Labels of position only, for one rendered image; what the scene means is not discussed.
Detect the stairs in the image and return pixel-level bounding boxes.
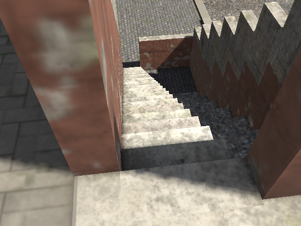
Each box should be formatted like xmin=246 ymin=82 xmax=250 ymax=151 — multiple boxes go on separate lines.
xmin=120 ymin=67 xmax=231 ymax=171

